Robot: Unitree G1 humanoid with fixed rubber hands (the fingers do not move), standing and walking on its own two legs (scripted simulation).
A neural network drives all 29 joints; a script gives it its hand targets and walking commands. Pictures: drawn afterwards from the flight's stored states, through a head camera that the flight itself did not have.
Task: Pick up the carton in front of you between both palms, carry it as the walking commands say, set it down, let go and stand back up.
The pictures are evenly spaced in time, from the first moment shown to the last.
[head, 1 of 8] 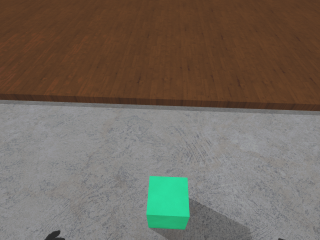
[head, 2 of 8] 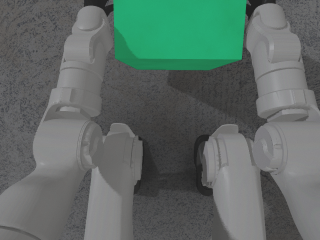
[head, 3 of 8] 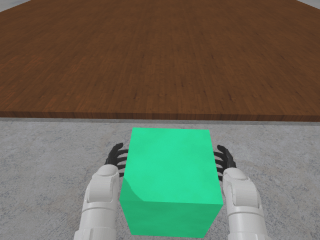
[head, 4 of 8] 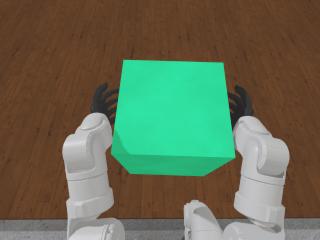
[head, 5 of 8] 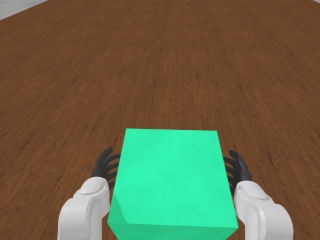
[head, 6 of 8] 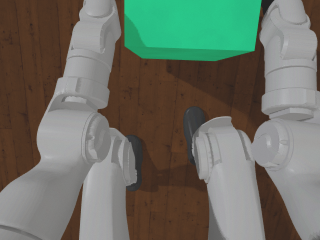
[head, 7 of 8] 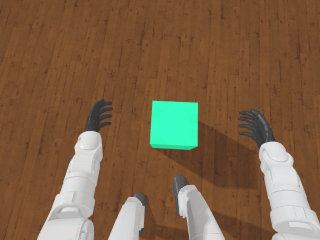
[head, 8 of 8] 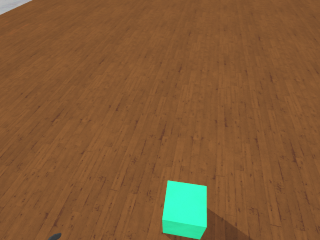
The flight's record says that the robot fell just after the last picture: no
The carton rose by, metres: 0.83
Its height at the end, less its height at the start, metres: +0.08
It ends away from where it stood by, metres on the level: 2.62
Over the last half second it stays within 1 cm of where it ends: yes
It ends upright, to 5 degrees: yes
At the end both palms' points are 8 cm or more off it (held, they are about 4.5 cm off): yes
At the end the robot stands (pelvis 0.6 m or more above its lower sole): yes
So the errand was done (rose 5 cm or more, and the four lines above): yes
